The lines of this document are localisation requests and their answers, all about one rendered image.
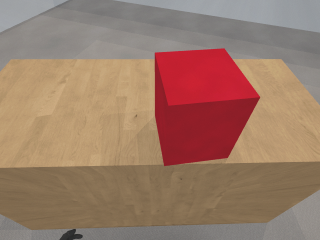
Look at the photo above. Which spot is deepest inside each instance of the robot left hand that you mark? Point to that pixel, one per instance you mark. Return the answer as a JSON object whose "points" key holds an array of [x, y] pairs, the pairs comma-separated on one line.
{"points": [[70, 235]]}

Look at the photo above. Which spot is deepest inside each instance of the carton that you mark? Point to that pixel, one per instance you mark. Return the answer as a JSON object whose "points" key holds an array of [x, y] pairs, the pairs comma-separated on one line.
{"points": [[202, 104]]}

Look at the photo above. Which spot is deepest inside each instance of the pedestal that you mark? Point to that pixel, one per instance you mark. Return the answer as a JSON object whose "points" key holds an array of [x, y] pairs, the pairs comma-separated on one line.
{"points": [[79, 149]]}

